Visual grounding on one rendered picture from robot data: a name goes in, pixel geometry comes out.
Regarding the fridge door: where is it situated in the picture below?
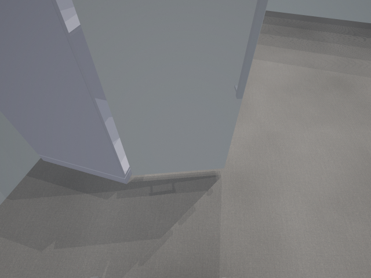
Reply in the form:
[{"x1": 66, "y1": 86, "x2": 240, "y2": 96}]
[{"x1": 72, "y1": 0, "x2": 268, "y2": 175}]

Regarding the handle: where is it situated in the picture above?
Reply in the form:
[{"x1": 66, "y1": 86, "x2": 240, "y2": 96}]
[{"x1": 234, "y1": 0, "x2": 268, "y2": 99}]

